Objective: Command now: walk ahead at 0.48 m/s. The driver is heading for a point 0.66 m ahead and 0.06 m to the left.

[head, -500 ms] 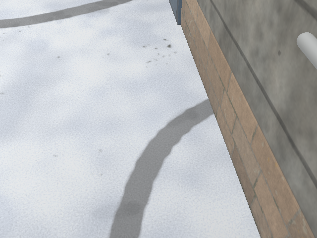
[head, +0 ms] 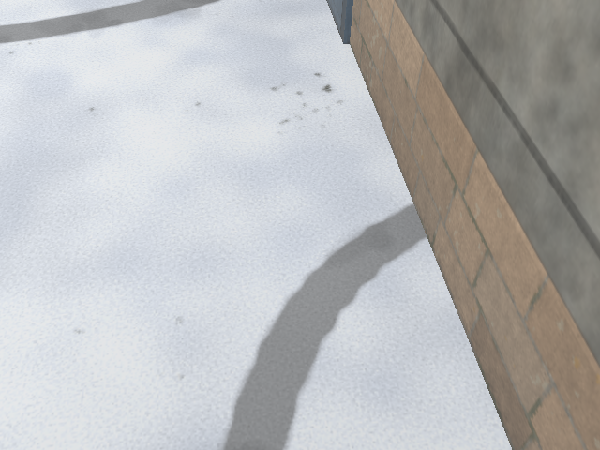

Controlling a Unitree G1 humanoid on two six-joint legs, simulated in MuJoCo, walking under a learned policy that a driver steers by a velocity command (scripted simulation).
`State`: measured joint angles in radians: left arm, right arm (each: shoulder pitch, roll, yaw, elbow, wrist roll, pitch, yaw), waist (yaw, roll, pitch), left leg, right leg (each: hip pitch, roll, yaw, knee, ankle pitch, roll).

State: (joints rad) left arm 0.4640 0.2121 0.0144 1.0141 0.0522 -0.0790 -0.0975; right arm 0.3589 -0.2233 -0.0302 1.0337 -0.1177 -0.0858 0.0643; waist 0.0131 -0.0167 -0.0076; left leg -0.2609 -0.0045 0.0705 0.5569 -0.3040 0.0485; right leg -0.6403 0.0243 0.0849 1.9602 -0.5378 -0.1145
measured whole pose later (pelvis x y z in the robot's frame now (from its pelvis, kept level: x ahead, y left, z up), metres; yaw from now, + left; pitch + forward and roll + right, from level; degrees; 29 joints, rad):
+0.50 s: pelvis +0.33 -0.06 -0.18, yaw -1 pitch +2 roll +0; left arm 0.22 0.25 0.03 0.96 0.00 -0.06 -0.03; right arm 0.40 -0.21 -0.02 1.02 0.07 -0.08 -0.04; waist -0.06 0.01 0.01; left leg -0.61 0.00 -0.09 1.85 -0.58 0.01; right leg -0.41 0.02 -0.04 0.61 -0.25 -0.07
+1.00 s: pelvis +0.59 +0.02 -0.17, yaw +7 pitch +3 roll -1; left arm 0.18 0.26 0.06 0.93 0.00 -0.07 0.03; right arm 0.16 -0.20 -0.05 0.86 -0.01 -0.06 0.02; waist 0.00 -0.02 0.03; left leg -0.38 -0.09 0.00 0.46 -0.13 0.10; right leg -0.61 -0.07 0.04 1.17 -0.38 0.03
